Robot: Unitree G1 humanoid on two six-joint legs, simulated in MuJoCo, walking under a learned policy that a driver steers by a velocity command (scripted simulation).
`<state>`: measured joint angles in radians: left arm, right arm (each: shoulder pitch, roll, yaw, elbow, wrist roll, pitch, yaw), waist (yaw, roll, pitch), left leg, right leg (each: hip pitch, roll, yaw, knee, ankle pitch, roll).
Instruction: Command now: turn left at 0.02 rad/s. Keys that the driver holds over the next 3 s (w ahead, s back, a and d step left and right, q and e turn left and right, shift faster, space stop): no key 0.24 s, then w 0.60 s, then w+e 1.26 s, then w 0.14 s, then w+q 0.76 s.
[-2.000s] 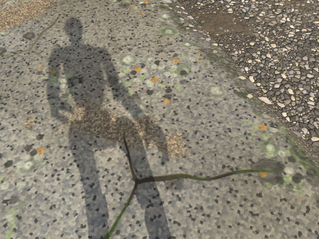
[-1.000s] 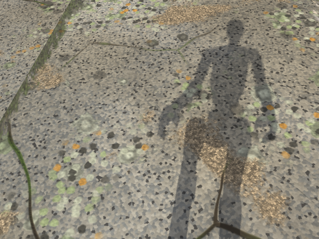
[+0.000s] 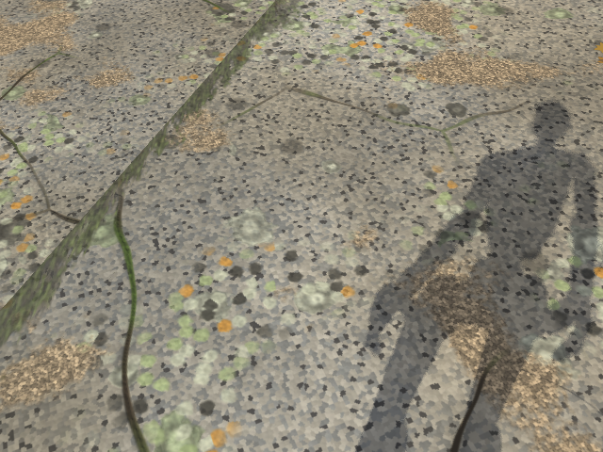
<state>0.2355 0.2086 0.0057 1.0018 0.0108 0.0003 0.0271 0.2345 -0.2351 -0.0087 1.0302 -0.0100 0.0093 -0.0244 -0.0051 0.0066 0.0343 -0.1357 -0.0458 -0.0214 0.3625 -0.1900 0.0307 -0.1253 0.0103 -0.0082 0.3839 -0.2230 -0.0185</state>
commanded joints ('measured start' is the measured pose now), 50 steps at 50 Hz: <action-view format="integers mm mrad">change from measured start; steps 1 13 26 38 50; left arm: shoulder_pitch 32 70 50 -134 184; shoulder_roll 103 70 119 39 139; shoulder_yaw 17 1 62 43 83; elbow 1 83 56 -52 1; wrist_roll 0 -1 1 24 22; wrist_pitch -8 -9 -26 -43 -66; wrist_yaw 5 8 -10 -65 -30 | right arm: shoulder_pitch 11 71 220 337 272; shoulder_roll -76 -47 7 -22 -95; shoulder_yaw -10 6 -18 -14 -30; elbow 0 94 74 83 67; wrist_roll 0 -1 -9 -6 -12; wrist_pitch -9 -9 -68 -117 -113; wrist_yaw -5 -13 23 7 -9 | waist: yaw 8 4 -87 -17 189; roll -12 -19 -59 71 59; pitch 20 7 95 81 -156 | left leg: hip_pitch -22 -18 137 181 39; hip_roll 103 99 -12 232 215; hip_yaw -105 -88 113 -122 119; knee -64 -49 55 -226 501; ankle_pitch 67 -2 -130 287 723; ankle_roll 16 13 52 146 74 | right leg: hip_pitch -33 -46 -352 -643 167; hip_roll -111 -92 -141 -67 -1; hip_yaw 114 113 179 -59 -28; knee -87 -99 -69 598 121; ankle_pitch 60 -33 -406 58 33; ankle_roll -32 -39 -146 -17 -202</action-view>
